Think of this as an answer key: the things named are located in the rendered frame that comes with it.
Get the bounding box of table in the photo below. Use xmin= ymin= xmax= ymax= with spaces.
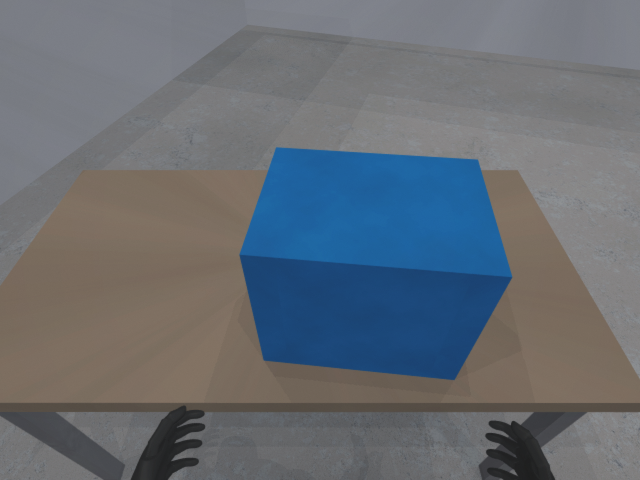
xmin=0 ymin=170 xmax=640 ymax=480

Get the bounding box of right robot hand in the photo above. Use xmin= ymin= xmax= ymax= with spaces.
xmin=485 ymin=421 xmax=555 ymax=480

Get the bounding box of left robot hand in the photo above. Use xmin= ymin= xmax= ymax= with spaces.
xmin=131 ymin=406 xmax=205 ymax=480

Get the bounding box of carton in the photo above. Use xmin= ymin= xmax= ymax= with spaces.
xmin=239 ymin=147 xmax=512 ymax=380

